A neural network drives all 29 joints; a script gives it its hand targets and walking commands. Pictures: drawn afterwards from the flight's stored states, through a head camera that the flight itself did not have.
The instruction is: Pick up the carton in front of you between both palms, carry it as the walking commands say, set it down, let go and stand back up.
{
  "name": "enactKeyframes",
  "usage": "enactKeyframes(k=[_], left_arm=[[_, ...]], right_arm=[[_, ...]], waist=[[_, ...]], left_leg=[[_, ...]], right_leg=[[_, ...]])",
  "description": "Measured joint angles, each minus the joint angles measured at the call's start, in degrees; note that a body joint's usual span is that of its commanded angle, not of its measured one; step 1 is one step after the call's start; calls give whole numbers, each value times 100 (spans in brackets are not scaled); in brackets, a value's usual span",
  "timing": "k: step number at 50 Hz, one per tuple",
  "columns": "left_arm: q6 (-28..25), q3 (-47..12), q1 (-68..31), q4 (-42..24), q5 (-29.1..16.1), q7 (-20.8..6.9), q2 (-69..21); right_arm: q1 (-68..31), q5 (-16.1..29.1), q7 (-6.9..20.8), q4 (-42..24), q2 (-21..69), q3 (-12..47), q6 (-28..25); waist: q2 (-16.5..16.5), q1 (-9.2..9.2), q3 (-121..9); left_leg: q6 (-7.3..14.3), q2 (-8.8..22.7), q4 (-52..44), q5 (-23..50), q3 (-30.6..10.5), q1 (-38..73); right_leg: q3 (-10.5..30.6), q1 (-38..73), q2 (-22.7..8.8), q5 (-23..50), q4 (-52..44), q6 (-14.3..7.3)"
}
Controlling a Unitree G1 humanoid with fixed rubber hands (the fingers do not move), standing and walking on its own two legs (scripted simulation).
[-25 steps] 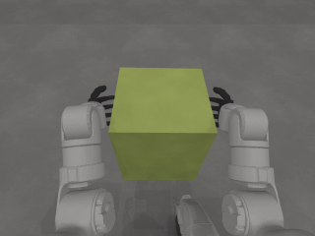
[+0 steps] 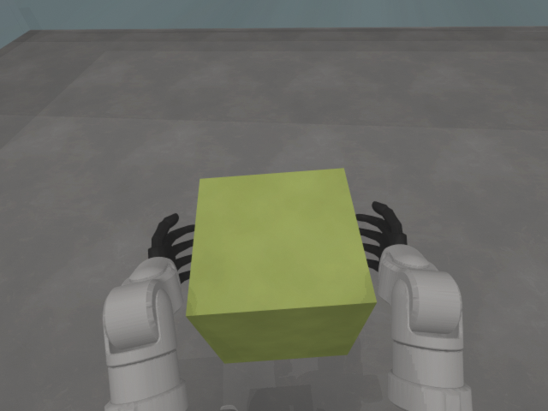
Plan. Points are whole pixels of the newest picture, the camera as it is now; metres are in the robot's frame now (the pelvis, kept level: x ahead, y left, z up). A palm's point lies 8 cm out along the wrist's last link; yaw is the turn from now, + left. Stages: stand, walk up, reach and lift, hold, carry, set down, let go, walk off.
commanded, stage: carry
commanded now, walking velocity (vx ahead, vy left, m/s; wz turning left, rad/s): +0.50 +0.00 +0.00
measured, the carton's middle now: (279, 273) +0.33 +0.01 +0.01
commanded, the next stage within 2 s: none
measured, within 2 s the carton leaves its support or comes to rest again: neither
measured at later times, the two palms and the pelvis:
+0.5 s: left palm (190, 163) +0.54 +0.18 +0.07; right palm (350, 160) +0.52 -0.12 +0.08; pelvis +0.26 +0.05 -0.01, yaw -4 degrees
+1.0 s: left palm (207, 140) +0.66 +0.17 +0.04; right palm (342, 130) +0.66 -0.13 +0.04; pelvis +0.39 +0.02 -0.02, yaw +0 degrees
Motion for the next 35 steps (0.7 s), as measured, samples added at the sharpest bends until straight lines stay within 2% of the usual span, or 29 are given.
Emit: enactKeyframes(k=[5, 8, 9, 10, 13, 14, 16, 19, 23, 28, 30, 31, 33, 35], left_arm=[[162, -438, 397, 134, 137, 2, 92], [313, -552, 518, 253, 184, 24, 117], [357, -567, 539, 271, 204, 33, 125], [370, -565, 556, 323, 204, 36, 172], [426, -551, 626, 488, 171, 43, 285], [439, -551, 642, 523, 171, 50, 270], [426, -558, 676, 536, 198, 75, 189], [320, -636, 733, 426, 230, 80, 143], [188, -713, 764, 208, 218, 80, 154], [216, -692, 755, -147, 155, 113, 154], [280, -660, 710, -223, 150, 117, 148], [301, -652, 682, -218, 155, 123, 143], [289, -664, 607, -47, 182, 114, 131], [309, -660, 523, 151, 188, 104, 116]], right_arm=[[459, -3, 47, 10, -141, 168, 204], [579, 26, 57, 150, -166, 157, 324], [565, 30, 62, 218, -163, 151, 350], [556, 31, 66, 357, -160, 181, 309], [519, 17, 54, 724, -154, 263, 263], [559, 25, 53, 744, -161, 260, 271], [682, 71, 53, 686, -182, 234, 252], [800, 130, 62, 511, -197, 210, 145], [835, 164, 65, 273, -203, 232, 21], [733, 169, 81, 4, -187, 255, 59], [673, 140, 104, -39, -178, 254, 110], [635, 122, 116, -32, -175, 240, 133], [559, 81, 127, 33, -171, 150, 199], [566, 37, 119, 62, -166, 94, 280]], waist=[[10, -94, -512], [-60, -128, -661], [-74, -136, -679], [-183, -189, -699], [-187, -315, -604], [-147, -336, -548], [-113, -351, -448], [-69, -369, -309], [-19, -334, -226], [-15, -253, -283], [-59, -228, -344], [-62, -220, -386], [200, -205, -441], [338, -203, -482]], left_leg=[[103, -11, -968, 638, 287, 287], [231, -70, -1515, 688, 524, 728], [280, -98, -1639, 593, 594, 930], [430, -159, -1440, 576, 668, 930], [693, -151, -1108, 184, 775, 1019], [686, -151, -1216, 166, 773, 1139], [688, -186, -1546, 187, 775, 1418], [688, -215, -2011, 223, 739, 1813], [630, -189, -2315, 105, 659, 2236], [484, -171, -2154, -383, 594, 2635], [407, -196, -1892, -698, 571, 2744], [365, -202, -1703, -887, 550, 2760], [248, -18, -1368, -1013, 447, 2710], [164, 60, -1277, -1189, 341, 2737]], right_leg=[[44, 840, 38, -554, -146, 163], [119, 1211, -5, -1102, 188, 300], [126, 1204, -43, -1396, 589, 348], [93, 992, -177, -1669, 1281, 381], [344, -329, -115, -1475, 3950, 352], [335, -757, -97, -1360, 4493, 312], [251, -1465, -185, -1020, 4822, 292], [129, -2129, -338, -711, 4184, 393], [5, -2421, -405, -252, 2867, 526], [-242, -2110, -373, 625, 1751, 553], [-374, -1710, -354, 1217, 1108, 574], [-421, -1529, -351, 1281, 940, 443], [-538, -1467, -221, 765, 1108, 189], [-625, -1435, -174, 475, 1240, 126]])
